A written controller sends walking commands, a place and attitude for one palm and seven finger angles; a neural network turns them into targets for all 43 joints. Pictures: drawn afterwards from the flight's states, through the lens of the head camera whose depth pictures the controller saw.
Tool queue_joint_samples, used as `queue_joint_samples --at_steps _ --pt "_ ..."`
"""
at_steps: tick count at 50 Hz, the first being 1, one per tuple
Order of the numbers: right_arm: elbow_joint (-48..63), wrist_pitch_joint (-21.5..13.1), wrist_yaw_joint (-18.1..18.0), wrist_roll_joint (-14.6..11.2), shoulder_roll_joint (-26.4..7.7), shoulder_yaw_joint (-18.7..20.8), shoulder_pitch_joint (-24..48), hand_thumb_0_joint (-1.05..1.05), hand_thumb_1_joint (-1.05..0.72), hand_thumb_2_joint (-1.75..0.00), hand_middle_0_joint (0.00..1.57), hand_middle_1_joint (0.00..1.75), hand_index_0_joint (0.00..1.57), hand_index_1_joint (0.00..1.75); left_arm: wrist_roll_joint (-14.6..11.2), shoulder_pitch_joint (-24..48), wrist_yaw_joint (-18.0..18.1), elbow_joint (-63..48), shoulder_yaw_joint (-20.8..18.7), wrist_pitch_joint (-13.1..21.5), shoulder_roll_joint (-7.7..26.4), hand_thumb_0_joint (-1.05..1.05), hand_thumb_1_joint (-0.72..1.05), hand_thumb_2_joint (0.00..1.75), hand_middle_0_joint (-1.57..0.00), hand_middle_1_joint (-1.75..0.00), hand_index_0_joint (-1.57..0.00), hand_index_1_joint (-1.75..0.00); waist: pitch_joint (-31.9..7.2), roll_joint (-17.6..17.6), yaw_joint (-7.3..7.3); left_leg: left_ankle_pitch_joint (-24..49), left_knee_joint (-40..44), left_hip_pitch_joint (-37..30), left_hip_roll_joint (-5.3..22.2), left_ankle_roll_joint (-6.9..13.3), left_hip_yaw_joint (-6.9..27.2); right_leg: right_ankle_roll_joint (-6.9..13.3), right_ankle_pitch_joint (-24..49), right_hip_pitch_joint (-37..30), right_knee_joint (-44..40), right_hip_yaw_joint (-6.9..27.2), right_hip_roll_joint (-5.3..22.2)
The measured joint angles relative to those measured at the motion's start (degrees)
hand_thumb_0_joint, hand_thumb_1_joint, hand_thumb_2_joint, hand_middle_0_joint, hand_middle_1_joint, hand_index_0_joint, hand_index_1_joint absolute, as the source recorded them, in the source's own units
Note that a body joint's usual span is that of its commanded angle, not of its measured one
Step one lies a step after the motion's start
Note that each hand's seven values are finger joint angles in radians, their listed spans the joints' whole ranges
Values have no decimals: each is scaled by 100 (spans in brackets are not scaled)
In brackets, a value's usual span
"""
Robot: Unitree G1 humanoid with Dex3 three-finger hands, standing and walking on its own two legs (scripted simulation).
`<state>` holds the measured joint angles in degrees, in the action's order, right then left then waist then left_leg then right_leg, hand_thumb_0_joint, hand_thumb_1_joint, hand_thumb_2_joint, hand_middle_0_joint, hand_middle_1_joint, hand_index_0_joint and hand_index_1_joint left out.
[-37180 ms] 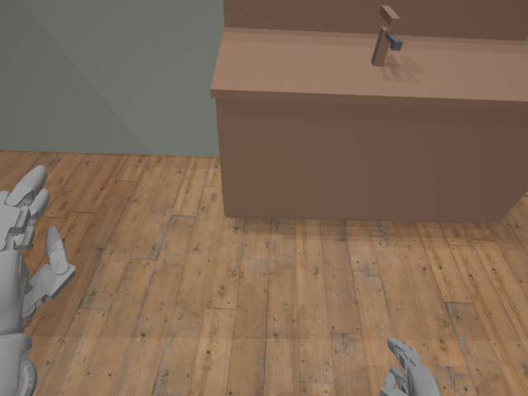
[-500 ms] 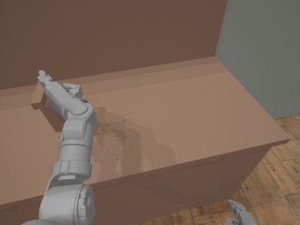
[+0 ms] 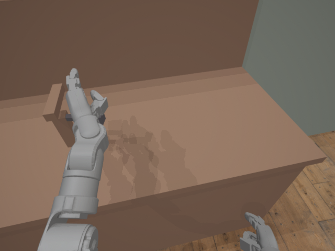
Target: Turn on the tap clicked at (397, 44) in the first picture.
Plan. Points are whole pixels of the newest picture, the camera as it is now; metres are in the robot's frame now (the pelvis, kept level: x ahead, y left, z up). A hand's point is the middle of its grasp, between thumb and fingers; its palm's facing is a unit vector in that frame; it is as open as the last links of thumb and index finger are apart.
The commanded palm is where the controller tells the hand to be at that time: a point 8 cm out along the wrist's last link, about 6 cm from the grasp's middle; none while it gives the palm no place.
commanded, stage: draw the hand back beside the body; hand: left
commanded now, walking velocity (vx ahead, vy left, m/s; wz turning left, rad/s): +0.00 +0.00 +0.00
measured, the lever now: (99, 118) +0.43 +0.25 +0.08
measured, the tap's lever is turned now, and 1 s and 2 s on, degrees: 74 74 74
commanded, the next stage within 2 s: step back with the hand held close in 1.34 s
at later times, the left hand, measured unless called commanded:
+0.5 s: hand (84, 137) +0.29 +0.21 +0.17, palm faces +0.29 -0.93 -0.22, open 7.7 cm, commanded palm +0.24 +0.26 +0.17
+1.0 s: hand (56, 168) +0.22 +0.24 +0.15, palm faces +0.36 -0.88 -0.31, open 7.5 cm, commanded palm +0.17 +0.29 +0.17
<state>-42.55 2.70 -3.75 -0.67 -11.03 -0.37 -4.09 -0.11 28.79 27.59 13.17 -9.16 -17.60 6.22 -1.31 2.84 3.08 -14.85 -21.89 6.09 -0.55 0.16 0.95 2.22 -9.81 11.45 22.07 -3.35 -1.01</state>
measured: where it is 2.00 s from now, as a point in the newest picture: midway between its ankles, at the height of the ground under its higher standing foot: outside the picture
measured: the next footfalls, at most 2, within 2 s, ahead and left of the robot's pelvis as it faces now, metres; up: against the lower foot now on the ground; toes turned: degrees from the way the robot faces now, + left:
none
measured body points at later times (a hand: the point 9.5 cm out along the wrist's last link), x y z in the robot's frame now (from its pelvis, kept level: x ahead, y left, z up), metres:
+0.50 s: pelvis -0.02 +0.01 +0.00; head -0.03 -0.01 +0.45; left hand +0.26 +0.25 +0.18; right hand +0.18 -0.21 -0.08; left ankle -0.03 +0.12 -0.74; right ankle +0.02 -0.09 -0.74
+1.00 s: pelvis +0.01 +0.01 +0.00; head -0.01 +0.00 +0.45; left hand +0.19 +0.28 +0.17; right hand +0.21 -0.20 -0.08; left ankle -0.03 +0.12 -0.74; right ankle +0.02 -0.09 -0.74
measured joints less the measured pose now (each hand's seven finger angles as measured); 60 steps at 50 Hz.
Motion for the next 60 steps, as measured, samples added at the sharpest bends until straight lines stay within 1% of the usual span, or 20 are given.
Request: queue_joint_samples --at_steps 2,4,5,7,9,11,13,15,17,20,23,27,30,35,38,41,46,52,56,60 --pt "103 100 -71 -79 -11 -48 -112 1 -90 -90 20 30 21 30 -233 -352 -634 -262 24 57 129 2 90 90 -16 -16 -15 -16 -12 27 -49 0 72 -145 15 15 -66 -10 14 -112 -51 66 -23" --pt "204 179 -128 -152 -27 -83 -221 1 -90 -90 20 30 21 30 -508 -752 -1017 -576 -67 -4 218 2 90 90 -16 -16 -15 -16 -29 41 -92 0 136 -273 41 19 -138 -13 40 -213 -113 136 -57" --pt "249 189 -99 -144 -36 -93 -263 1 -90 -90 20 30 21 30 -570 -994 -1169 -700 -95 88 309 2 89 90 -16 -17 -16 -17 -26 37 -138 -2 151 -318 48 21 -161 -14 46 -247 -121 158 -67" --pt "364 169 21 -127 -55 -106 -354 1 -90 -90 20 30 20 30 -631 -1574 -1491 -880 -143 499 591 2 89 90 -17 -17 -16 -17 2 4 -236 -8 150 -367 54 23 -186 -11 33 -274 -91 181 -75" --pt "474 109 105 -123 -90 -90 -467 1 -90 -90 20 30 20 30 -623 -2138 -1708 -1078 -204 854 862 2 89 90 -17 -18 -16 -18 86 -28 -260 -13 132 -408 66 16 -193 -2 30 -318 -82 186 -87" --pt "529 -11 138 -119 -156 -46 -599 1 -90 -90 20 30 20 30 -571 -2555 -1813 -1274 -224 1140 1052 2 89 90 -17 -18 -17 -18 203 -28 -191 -14 101 -436 79 10 -166 1 61 -396 -134 159 -97" --pt "510 -154 133 -113 -253 -6 -706 1 -90 -90 20 30 20 30 -499 -2746 -1839 -1466 -163 1381 1149 2 89 90 -17 -19 -17 -19 342 8 -59 0 78 -462 74 13 -111 -3 112 -491 -213 106 -86" --pt "426 -279 109 -107 -342 8 -742 1 -90 -90 20 30 20 30 -446 -2714 -1822 -1567 -38 1631 1176 2 89 90 -17 -19 -17 -19 463 52 81 40 83 -482 45 27 -45 -18 162 -564 -280 44 -52" --pt "321 -360 82 -106 -376 -13 -687 1 -90 -90 20 30 20 30 -419 -2565 -1803 -1608 92 1850 1166 2 89 90 -17 -20 -17 -20 542 67 165 101 121 -494 6 46 11 -34 205 -603 -328 -10 -10" --pt "257 -391 67 -100 -308 -81 -492 1 -90 -90 20 30 20 30 -395 -2358 -1824 -1561 224 2139 1143 2 89 90 -17 -21 -17 -21 560 32 151 188 202 -484 -30 63 37 -46 263 -589 -381 -34 27" --pt "351 -355 103 -93 -154 -157 -300 1 -90 -90 20 30 20 30 -399 -2386 -1927 -1499 232 2299 1140 2 89 90 -17 -22 -17 -22 503 -23 25 236 288 -489 -26 61 -12 -42 310 -557 -430 15 18" --pt "607 -289 174 -80 -5 -216 -211 1 -90 -90 20 30 21 30 -448 -2837 -2104 -1583 101 2336 1138 2 89 90 -18 -23 -18 -23 432 -14 -141 207 321 -518 17 54 -116 -36 332 -556 -478 115 -34" --pt "747 -274 210 -52 3 -204 -278 1 -90 -90 20 30 21 30 -473 -3320 -2184 -1865 -15 2302 1156 2 89 90 -19 -24 -18 -24 419 23 -168 153 299 -542 39 54 -143 -38 306 -586 -488 142 -59" --pt "715 -315 211 4 -118 -132 -471 1 -90 -90 20 30 21 30 -473 -3954 -2180 -2503 -212 2299 1240 2 89 90 -20 -25 -19 -25 429 51 -6 75 249 -581 45 58 -79 -48 234 -676 -499 82 -61" --pt "615 -358 199 26 -208 -93 -519 1 -90 -90 20 30 20 30 -451 -4144 -2134 -2758 -294 2331 1230 2 89 90 -20 -26 -19 -26 445 76 118 46 231 -599 37 67 -33 -59 208 -726 -515 39 -49" --pt "544 -397 184 34 -248 -69 -491 1 -90 -90 20 30 20 30 -432 -4262 -2099 -2876 -312 2370 1182 2 89 90 -20 -27 -19 -27 452 78 177 37 223 -592 21 78 0 -70 186 -730 -506 7 -31" --pt "572 -480 181 63 -215 -58 -392 1 -90 -90 20 30 20 30 -397 -4569 -2101 -3091 -248 2376 1118 2 89 90 -20 -29 -20 -29 436 61 157 12 211 -591 15 84 -9 -78 151 -711 -466 17 -26" --pt "700 -525 202 91 -116 -75 -373 1 -90 -90 20 30 20 30 -397 -5130 -2160 -3521 -343 2377 1247 2 89 90 -21 -30 -20 -30 349 11 105 -60 143 -579 39 77 -29 -73 90 -692 -404 35 -50" --pt "733 -547 209 95 -116 -66 -403 1 -90 -90 20 30 20 30 -395 -5387 -2166 -3717 -486 2383 1313 2 89 90 -21 -30 -21 -30 331 17 142 -105 63 -536 50 74 -21 -73 71 -676 -375 26 -61" --pt "683 -572 182 96 -159 -63 -414 1 -90 -90 20 30 20 30 -384 -5344 -2128 -3692 -513 2383 1270 2 89 90 -21 -30 -21 -30 364 51 200 -107 14 -495 31 86 10 -84 70 -658 -349 -4 -39"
